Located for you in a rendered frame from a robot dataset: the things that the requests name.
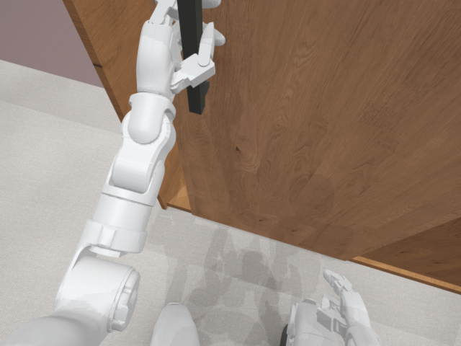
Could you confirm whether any robot left thigh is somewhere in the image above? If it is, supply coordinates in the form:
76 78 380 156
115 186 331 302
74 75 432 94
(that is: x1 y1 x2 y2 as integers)
150 305 200 346

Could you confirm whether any right robot forearm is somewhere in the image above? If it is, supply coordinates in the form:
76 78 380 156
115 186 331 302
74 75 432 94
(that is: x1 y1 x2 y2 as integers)
345 325 384 346

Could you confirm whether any robot thigh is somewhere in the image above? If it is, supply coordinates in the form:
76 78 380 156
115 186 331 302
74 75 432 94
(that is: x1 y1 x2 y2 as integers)
150 305 200 346
287 302 339 346

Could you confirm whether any handle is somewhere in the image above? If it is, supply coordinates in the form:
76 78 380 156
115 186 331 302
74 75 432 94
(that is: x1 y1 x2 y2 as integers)
177 0 210 115

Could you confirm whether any left robot forearm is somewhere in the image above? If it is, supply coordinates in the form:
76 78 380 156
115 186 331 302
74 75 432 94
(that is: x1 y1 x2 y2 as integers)
53 92 176 311

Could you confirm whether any robot right thigh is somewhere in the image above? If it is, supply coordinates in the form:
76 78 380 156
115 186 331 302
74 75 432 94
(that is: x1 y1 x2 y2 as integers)
287 302 339 346

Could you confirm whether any robot left hand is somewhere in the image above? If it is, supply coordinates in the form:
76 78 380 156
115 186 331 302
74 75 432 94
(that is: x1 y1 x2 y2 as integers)
136 0 225 103

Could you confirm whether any robot left upper arm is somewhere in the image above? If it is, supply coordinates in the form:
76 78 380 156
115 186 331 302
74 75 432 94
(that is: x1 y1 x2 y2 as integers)
0 255 140 346

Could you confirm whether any robot right hand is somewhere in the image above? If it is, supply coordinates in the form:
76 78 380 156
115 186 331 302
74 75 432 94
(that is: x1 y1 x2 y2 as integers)
317 270 372 341

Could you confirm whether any wardrobe door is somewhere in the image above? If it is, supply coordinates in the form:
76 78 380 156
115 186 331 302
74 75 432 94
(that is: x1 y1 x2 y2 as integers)
360 217 461 287
148 0 461 261

